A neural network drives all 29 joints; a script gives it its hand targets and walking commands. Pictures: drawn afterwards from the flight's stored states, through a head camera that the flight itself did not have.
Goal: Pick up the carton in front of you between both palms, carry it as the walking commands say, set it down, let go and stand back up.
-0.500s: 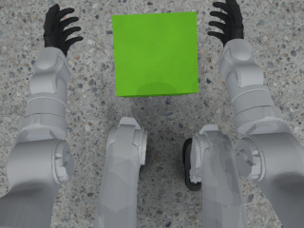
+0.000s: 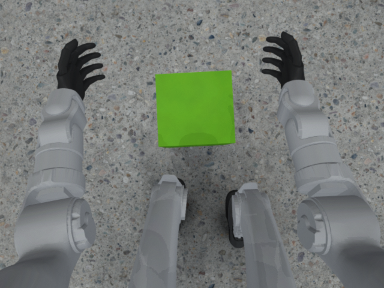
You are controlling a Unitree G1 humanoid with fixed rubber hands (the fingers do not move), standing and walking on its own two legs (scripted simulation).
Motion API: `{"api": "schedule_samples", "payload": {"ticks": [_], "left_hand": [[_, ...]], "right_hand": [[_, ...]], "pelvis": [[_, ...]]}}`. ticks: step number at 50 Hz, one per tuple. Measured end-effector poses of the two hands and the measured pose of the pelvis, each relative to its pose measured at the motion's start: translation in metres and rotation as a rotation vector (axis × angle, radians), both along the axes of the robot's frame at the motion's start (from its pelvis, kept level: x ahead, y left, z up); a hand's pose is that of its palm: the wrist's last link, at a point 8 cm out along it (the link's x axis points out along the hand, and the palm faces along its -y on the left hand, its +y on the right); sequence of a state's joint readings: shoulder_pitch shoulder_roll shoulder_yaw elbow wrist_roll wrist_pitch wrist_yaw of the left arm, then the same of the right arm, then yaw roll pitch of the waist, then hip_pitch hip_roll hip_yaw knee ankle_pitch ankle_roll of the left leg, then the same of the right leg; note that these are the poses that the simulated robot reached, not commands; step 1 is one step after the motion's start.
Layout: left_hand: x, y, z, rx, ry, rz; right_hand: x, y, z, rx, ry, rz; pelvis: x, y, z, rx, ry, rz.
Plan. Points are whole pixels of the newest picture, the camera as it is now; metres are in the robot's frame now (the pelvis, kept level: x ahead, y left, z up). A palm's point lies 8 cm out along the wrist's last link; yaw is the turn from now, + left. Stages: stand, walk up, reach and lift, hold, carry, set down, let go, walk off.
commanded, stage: set down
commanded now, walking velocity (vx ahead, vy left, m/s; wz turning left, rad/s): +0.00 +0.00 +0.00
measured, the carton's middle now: (194, 115) +0.46 +0.06 -0.44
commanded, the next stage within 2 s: let go in 0.18 s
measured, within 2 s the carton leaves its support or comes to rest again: neither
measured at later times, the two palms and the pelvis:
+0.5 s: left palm (22, 109) +0.39 +0.28 +0.02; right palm (350, 107) +0.42 -0.15 +0.02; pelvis +0.05 +0.01 +0.13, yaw +1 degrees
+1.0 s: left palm out of the picture +0.25 +0.23 +0.14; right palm out of the picture +0.29 -0.24 +0.14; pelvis +0.10 -0.01 +0.21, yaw +2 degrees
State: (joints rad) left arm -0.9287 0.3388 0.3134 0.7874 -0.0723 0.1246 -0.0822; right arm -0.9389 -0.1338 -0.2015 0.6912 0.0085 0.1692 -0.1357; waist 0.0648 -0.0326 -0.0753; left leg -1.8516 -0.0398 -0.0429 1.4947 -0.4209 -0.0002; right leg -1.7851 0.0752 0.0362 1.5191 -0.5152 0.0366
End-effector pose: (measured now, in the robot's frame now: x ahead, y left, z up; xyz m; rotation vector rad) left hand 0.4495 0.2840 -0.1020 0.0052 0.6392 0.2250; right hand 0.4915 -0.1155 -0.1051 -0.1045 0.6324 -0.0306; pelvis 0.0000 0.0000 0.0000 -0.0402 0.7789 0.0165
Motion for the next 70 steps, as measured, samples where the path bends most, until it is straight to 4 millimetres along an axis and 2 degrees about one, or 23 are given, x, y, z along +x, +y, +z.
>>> {"api": "schedule_samples", "payload": {"ticks": [8,16,25,31,36,46,51,57,63,70], "left_hand": [[0.000,-0.001,0.048,-0.001,0.000,-0.007],[-0.009,-0.001,0.082,0.034,0.040,-0.049],[-0.064,-0.002,0.122,0.086,0.140,-0.122],[-0.092,-0.007,0.158,0.087,0.146,-0.127],[-0.117,-0.018,0.184,0.084,0.150,-0.127],[-0.180,-0.048,0.233,0.084,0.162,-0.131],[-0.196,-0.058,0.244,0.082,0.162,-0.137],[-0.197,-0.068,0.247,0.079,0.161,-0.154],[-0.195,-0.069,0.247,0.082,0.171,-0.162],[-0.199,-0.061,0.247,0.094,0.192,-0.157]], "right_hand": [[-0.002,-0.002,0.049,0.000,0.004,0.003],[-0.015,-0.007,0.083,-0.043,0.032,0.014],[-0.074,-0.031,0.123,-0.105,0.117,0.018],[-0.100,-0.048,0.157,-0.099,0.126,0.024],[-0.124,-0.065,0.182,-0.090,0.127,0.024],[-0.188,-0.106,0.228,-0.087,0.138,0.016],[-0.209,-0.124,0.244,-0.093,0.140,0.019],[-0.219,-0.135,0.253,-0.088,0.145,0.016],[-0.220,-0.133,0.254,-0.084,0.157,0.016],[-0.220,-0.124,0.252,-0.084,0.159,0.018]], "pelvis": [[0.010,0.003,0.045,0.000,-0.013,0.005],[0.022,0.007,0.084,0.001,-0.045,0.007],[0.050,0.012,0.133,0.011,-0.163,0.011],[0.069,0.013,0.158,0.020,-0.258,0.014],[0.083,0.010,0.176,0.029,-0.342,0.016],[0.100,-0.005,0.206,0.052,-0.578,0.013],[0.104,-0.015,0.213,0.063,-0.692,0.017],[0.103,-0.023,0.213,0.071,-0.792,0.020],[0.100,-0.023,0.212,0.072,-0.846,0.020],[0.100,-0.016,0.211,0.070,-0.867,0.021]]}}
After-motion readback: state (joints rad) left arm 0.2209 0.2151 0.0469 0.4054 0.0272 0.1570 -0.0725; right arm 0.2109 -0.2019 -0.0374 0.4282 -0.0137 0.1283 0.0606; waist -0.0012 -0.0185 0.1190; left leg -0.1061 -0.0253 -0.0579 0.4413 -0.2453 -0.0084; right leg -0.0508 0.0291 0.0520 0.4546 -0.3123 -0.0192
